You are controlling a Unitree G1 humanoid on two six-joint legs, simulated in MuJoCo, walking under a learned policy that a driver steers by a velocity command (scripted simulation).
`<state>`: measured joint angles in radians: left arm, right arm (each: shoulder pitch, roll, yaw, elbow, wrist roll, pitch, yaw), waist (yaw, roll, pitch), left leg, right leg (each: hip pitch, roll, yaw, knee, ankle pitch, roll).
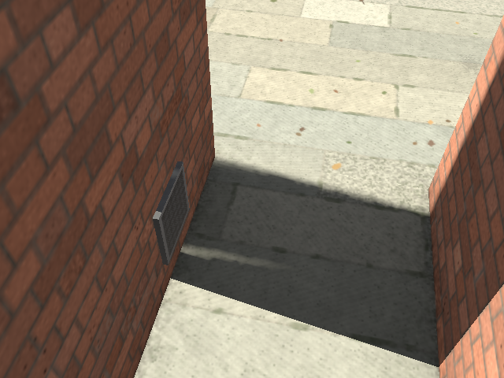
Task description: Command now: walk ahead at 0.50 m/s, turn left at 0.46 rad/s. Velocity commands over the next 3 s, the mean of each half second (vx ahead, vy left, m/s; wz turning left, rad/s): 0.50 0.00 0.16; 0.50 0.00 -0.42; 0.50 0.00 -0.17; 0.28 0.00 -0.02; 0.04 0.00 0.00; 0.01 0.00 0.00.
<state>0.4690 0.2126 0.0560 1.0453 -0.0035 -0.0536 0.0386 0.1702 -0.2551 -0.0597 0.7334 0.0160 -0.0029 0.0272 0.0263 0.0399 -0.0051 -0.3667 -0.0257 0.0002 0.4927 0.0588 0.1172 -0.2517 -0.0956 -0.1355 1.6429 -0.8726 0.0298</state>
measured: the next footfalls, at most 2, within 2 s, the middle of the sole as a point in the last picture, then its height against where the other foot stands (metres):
right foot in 0.46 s outside the picture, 0.19 m lower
left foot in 0.98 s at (250, 356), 0.19 m lower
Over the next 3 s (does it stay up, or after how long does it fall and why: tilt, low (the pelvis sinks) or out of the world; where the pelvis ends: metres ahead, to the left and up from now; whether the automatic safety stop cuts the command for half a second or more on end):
stays up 1.19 -0.18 -0.40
